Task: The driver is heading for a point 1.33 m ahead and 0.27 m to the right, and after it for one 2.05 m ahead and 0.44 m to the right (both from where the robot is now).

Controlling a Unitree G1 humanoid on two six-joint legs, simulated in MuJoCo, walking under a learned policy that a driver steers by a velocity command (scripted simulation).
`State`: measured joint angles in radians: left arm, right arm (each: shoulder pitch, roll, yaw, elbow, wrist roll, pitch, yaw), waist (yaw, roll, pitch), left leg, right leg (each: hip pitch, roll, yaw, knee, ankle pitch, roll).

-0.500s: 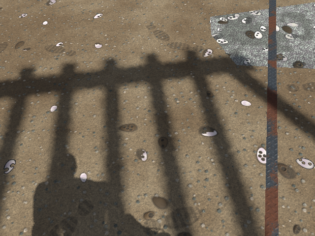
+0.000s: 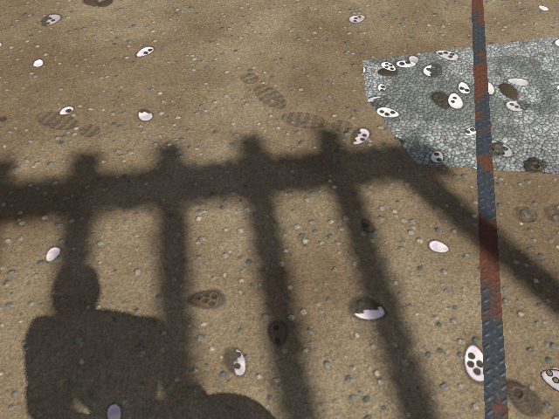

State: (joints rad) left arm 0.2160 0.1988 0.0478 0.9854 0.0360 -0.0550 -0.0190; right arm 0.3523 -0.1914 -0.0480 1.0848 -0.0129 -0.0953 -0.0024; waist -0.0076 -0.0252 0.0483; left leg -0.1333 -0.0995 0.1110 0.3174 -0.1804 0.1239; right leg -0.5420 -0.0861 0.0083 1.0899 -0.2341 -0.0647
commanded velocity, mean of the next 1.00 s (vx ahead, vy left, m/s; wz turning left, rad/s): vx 0.50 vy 0.00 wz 0.00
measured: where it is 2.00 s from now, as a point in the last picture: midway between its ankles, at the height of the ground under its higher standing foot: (306, 222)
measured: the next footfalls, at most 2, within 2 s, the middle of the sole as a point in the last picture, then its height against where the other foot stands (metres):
right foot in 0.32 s outside the picture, level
left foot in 0.86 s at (257, 352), level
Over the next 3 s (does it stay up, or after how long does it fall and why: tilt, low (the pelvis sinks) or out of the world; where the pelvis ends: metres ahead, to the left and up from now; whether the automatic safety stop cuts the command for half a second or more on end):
stays up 1.27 -0.16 0.00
